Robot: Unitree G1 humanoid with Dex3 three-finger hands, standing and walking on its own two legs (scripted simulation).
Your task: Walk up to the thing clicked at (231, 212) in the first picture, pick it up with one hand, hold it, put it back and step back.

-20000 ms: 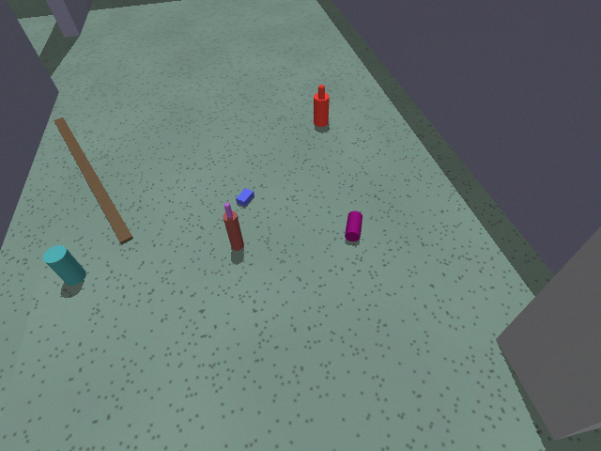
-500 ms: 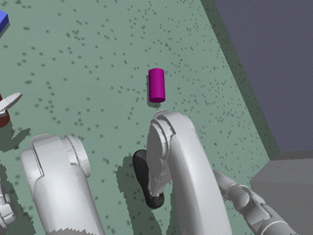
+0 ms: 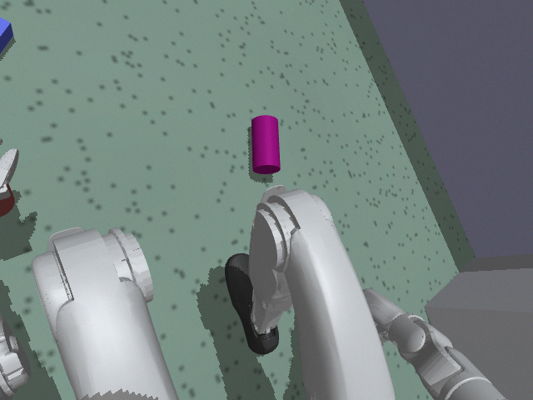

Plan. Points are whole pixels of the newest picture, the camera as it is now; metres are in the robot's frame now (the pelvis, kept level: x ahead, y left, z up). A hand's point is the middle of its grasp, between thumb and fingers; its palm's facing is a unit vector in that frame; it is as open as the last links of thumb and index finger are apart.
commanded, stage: settle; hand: left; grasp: from the side
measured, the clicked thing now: out of the picture +0.43 +0.28 -0.16
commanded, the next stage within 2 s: hold in 1.80 s
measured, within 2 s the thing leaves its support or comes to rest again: leaves its support in 0.12 s
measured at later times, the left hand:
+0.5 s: hand out of the picture +0.40 +0.30 -0.05, palm faces +0.27 -0.96 -0.07, open 7.8 cm
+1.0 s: hand out of the picture +0.41 +0.27 +0.02, palm faces +0.26 -0.96 -0.10, open 7.7 cm
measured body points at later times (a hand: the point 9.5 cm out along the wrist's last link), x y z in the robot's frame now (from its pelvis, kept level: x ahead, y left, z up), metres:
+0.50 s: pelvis +0.02 -0.01 +0.03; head +0.21 +0.13 +0.42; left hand +0.38 +0.35 -0.04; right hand +0.19 -0.25 -0.05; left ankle +0.08 +0.13 -0.26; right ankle +0.15 -0.15 -0.25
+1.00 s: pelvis +0.03 -0.03 +0.07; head +0.22 +0.06 +0.47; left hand +0.39 +0.32 +0.03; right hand +0.21 -0.26 -0.05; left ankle +0.08 +0.13 -0.26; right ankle +0.15 -0.15 -0.26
